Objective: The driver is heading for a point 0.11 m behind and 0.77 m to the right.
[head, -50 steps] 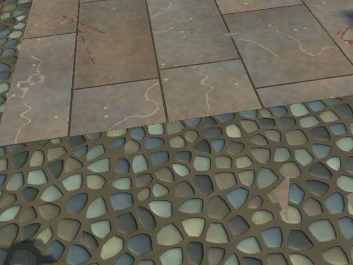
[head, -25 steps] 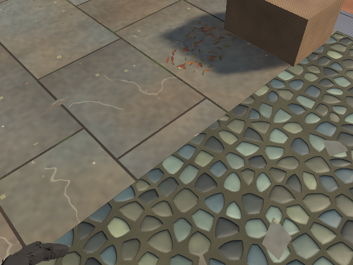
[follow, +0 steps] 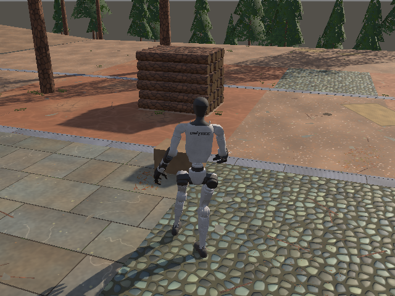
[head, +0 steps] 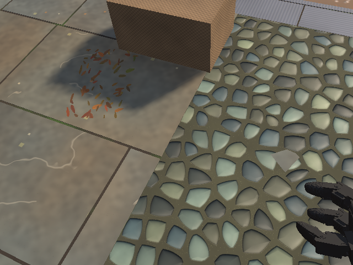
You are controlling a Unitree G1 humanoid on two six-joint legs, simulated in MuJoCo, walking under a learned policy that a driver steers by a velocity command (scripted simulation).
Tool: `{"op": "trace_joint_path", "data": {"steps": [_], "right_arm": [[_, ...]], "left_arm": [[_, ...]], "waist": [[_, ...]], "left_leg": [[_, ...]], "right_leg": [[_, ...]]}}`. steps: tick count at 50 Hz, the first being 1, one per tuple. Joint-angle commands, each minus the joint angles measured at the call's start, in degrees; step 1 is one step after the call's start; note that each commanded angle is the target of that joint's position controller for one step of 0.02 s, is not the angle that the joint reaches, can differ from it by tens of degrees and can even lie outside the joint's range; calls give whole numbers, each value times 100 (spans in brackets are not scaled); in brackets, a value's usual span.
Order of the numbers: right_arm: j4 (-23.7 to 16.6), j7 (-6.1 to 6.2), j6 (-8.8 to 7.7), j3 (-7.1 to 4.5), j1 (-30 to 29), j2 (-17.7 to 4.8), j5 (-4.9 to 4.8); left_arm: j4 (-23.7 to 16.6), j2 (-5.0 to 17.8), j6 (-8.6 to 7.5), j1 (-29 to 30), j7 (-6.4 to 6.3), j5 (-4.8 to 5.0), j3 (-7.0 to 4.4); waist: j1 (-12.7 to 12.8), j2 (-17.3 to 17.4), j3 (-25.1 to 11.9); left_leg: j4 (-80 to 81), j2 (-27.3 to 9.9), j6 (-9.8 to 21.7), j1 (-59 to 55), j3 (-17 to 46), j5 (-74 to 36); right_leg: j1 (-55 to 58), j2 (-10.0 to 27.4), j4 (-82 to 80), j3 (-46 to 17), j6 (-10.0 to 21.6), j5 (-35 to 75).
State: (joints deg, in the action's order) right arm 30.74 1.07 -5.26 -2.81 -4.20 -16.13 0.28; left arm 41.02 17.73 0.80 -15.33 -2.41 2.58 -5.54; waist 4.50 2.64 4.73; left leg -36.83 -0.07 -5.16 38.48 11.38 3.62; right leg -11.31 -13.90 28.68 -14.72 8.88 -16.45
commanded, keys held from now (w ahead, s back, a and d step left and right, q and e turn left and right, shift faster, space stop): w+e+shift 0.66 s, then w+shift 0.30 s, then shift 0.04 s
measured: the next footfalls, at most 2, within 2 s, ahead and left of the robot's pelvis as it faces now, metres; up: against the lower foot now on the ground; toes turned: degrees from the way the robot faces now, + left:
left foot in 0.10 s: +0.28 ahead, +0.13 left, +0.00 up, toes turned -16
right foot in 0.66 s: +0.55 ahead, -0.21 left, +0.00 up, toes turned -42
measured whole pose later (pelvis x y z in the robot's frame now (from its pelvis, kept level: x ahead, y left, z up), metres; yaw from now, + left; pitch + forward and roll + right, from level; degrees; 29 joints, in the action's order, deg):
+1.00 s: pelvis +0.69 -0.30 -0.01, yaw -47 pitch +2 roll -1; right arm 36.5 -2.6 -3.1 0.6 4.0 -15.6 2.0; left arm 50.0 17.6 -6.2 -26.3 0.5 0.4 -2.5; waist 4.1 0.5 2.4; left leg -36.1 -7.1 2.2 42.4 -2.8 -5.4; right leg 12.4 -9.2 7.7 -6.1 9.0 -21.0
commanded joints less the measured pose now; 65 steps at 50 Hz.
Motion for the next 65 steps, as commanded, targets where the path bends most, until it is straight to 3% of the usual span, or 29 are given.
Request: {"op": "trace_joint_path", "data": {"steps": [1, 3, 4, 5, 6, 7, 9, 10, 14, 26, 29, 31, 32, 33, 34, 35, 37, 40, 45, 49, 51, 53, 54, 55, 56, 57, 59, 63, 65], "right_arm": [[-391, -59, -8, -173, -141, -466, -148], [-340, -48, -109, -300, 52, -736, -181], [115, 13, 76, -156, 978, -764, 203], [204, 91, 52, -258, 1773, -1009, 332], [167, 153, 90, -396, 2320, -1528, 434], [149, 101, 135, -456, 1949, -1558, 348], [66, 38, 228, -270, 1594, -802, 189], [204, 52, 236, -241, 1679, -766, 179], [748, -73, 79, -202, 2272, -659, 109], [1686, -63, -59, -120, 3635, -688, 173], [1792, 76, 6, -122, 3652, -944, 161], [1754, 182, 159, -210, 3414, -1363, 175], [1610, 151, 199, -221, 3137, -1442, 177], [1552, 62, 200, -195, 3029, -1225, 237], [968, -85, 124, -24, 2961, -510, 190], [560, -82, -7, -57, 2365, -913, 74], [585, -76, -113, 39, 2115, -806, 40], [829, -188, 203, 122, 2607, -558, 345], [282, -355, 223, 272, 1052, -264, 227], [288, -371, 161, 249, 641, -317, 130], [443, -286, 99, 162, 1071, -528, 236], [1041, -135, 20, 1, 2979, -852, 237], [1237, -33, 29, -122, 3775, -1337, 288], [1253, -156, -194, -90, 3763, -1302, 114], [1060, -171, -129, -126, 3552, -968, 51], [964, -137, -133, -94, 2930, -833, 42], [968, -91, -180, 15, 2010, -526, -19], [969, -148, -202, -13, 940, -604, 30], [987, -71, -142, -108, 908, -809, 18]], "left_arm": [[-410, 552, -83, 123, 1, -29, -144], [-407, 537, -170, 51, 56, -33, -156], [-459, 959, -199, 45, 254, -680, -193], [-572, 627, -294, 10, 352, -580, -126], [-718, 326, -347, -294, 429, -300, -15], [-708, 459, -322, -524, 436, -359, 41], [-584, 995, -252, 222, 453, -588, -32], [-658, 914, -235, 426, 514, -626, -29], [-861, 461, -113, 678, 696, -582, 162], [-1350, 140, -97, 2508, 907, -489, 422], [-1269, 73, -116, 2325, 823, -483, 470], [-878, 447, -129, 948, 715, -462, 303], [-473, 780, -180, -350, 611, -443, 123], [-158, 1040, -193, -983, 457, -398, -67], [-295, 1622, -81, -410, 354, -412, -195], [-456, 1661, -25, -912, 283, -489, -222], [-31, 1135, -150, -786, 173, -424, -121], [10, 574, -439, -222, 113, -376, 139], [309, 626, -731, -477, 285, -283, 143], [656, 844, -831, -966, 283, -177, 115], [790, 1064, -784, -1160, 198, -278, 78], [829, 1163, -686, -772, 120, -381, 52], [714, 802, -685, -712, 95, -364, 128], [883, -403, -605, -1815, 226, -140, 486], [907, 579, -579, -1420, 290, -41, 326], [494, 863, -531, -476, 261, 126, 212], [282, 633, -442, 184, 228, -25, 266], [210, 98, -106, -325, 103, -54, 329], [96, 68, -137, -208, 189, -140, 327]], "waist": [[-167, -818, -815], [-269, -984, -771], [-395, -1239, -927], [-792, -668, -1218], [-930, 751, -2119], [-675, 1830, -2195], [-752, -65, -1268], [-701, -328, -1011], [-715, 176, -512], [-1086, 131, 566], [-688, 422, 111], [161, 699, -690], [699, 702, -1262], [845, 153, -1563], [68, -1396, -1693], [455, -557, -2402], [7, 171, -838], [-760, 76, -263], [-499, -269, 399], [-239, -238, 197], [-409, -499, -328], [-1459, -637, -1175], [-1700, -204, -1727], [-1172, 2326, -3294], [-1621, 947, -3863], [-1444, 575, -2669], [-909, -370, -994], [-131, 131, -166], [-211, 335, -612]], "left_leg": [[803, 416, 54, -1694, -392, -487], [1033, 233, 270, -1883, -212, -38], [777, 289, 480, -2423, -589, 400], [965, -254, 742, -3677, 41, 1380], [1841, -1617, 1282, -5221, 2356, 4031], [2619, -2317, 1683, -5335, 4382, 5684], [2240, -1929, 1338, -4203, 3004, 4601], [2297, -1688, 1146, -3787, 2228, 3836], [2606, -1343, 1037, -3512, 663, 2461], [3112, -1189, 521, -4246, -2222, -1129], [2121, -1281, 383, -4539, -2753, -5752], [266, -1624, 472, -4476, -2688, -7354], [-1284, -1719, 622, -3699, -2573, -6841], [-3080, -1327, 626, -2287, -2553, -3154], [-5200, -237, 326, 469, -2323, 2441], [-5798, -110, 382, 1182, -1103, 2030], [-4643, -703, 469, 1064, -976, 1387], [-3642, -1023, 329, -31, -957, 1765], [-1090, -891, 411, -472, -1494, -90], [286, -312, 879, -1309, -1764, -1534], [453, 234, 994, -1868, -1896, -945], [892, 151, 1104, -3826, -1607, -1444], [338, -880, 1322, -5085, -875, -3147], [170, -2848, 2880, -7661, 2217, -4458], [742, -2486, 2579, -7287, 2422, -3456], [926, -2283, 2317, -6338, 1472, -2998], [1597, -1946, 2064, -4161, 489, -3033], [2500, -1417, 1804, -1684, -1211, -2988], [2369, -1141, 1684, -1860, -1865, -2885]], "right_leg": [[-535, 1040, -370, -1416, 97, 975], [-64, 1318, 44, -1723, 150, 584], [-176, 1100, 557, -1624, 87, 1269], [-853, 849, 1835, -1333, -79, 1253], [-1987, 140, 3287, -297, -380, -161], [-2959, 294, 4151, 281, -372, -1429], [-3050, 920, 4560, 579, -462, -424], [-2937, 1102, 4300, 658, -475, -216], [-3384, 1537, 4295, 839, -488, 125], [-3866, 1598, 2260, 2144, -239, 1229], [-2470, 940, 1524, 2849, 127, 684], [-902, 591, 1387, 2685, 392, 29], [697, 509, 1058, 2290, 643, -125], [2291, 899, 536, 1460, 790, -266], [3844, 2570, 98, -1587, 1420, -870], [4149, 2973, -749, -3022, 1821, -783], [2361, 2768, -1333, -1843, 1331, 258], [390, 2079, -1593, -653, 1052, 1210], [-655, 1351, -2249, 475, 690, 2547], [522, 1674, -2391, 612, 343, 4652], [1376, 1811, -1246, 600, 37, 6860], [1049, 1654, 1219, 745, -276, 6683], [138, 1120, 3228, 975, -416, 4237], [-2280, 220, 6487, 273, -1101, -1923], [-2269, 479, 6542, -150, -943, -1591], [-2580, 927, 6128, 49, -986, -1458], [-2699, 1416, 5239, 648, -895, -1155], [-1483, 1740, 3165, 1078, -1077, -551], [-982, 1755, 1901, 1326, -1122, 1023]]}}
Over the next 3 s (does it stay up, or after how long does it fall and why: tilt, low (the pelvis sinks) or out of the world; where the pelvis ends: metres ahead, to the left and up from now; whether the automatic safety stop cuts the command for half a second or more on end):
stays up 0.63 -1.40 0.00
